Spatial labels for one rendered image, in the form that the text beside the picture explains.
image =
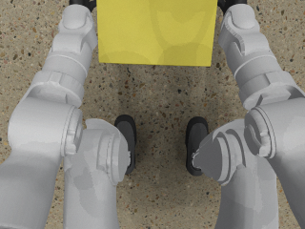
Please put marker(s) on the robot right forearm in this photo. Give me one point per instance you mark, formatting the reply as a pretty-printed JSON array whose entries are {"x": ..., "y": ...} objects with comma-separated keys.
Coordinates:
[{"x": 255, "y": 69}]

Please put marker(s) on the left robot thigh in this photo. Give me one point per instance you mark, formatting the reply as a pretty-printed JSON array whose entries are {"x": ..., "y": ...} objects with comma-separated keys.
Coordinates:
[{"x": 90, "y": 183}]

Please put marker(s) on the left robot hand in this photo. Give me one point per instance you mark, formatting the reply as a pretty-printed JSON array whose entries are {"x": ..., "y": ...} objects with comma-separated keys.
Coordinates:
[{"x": 86, "y": 3}]

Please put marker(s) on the robot left forearm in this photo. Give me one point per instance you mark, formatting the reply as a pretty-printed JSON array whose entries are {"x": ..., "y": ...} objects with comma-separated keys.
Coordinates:
[{"x": 67, "y": 64}]

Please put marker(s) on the robot right foot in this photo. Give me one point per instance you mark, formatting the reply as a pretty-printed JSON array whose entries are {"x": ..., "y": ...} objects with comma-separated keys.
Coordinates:
[{"x": 197, "y": 129}]

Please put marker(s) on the right robot hand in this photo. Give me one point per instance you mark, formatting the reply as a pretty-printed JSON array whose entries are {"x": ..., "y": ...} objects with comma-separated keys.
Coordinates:
[{"x": 224, "y": 5}]

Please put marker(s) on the right robot upper arm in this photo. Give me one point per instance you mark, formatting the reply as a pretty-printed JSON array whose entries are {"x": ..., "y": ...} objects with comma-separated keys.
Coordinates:
[{"x": 276, "y": 131}]

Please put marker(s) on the carton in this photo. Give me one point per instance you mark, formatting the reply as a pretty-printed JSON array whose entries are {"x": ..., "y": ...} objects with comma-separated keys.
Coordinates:
[{"x": 156, "y": 32}]

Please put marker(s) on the left robot upper arm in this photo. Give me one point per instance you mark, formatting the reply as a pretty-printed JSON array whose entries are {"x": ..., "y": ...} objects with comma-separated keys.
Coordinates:
[{"x": 42, "y": 132}]

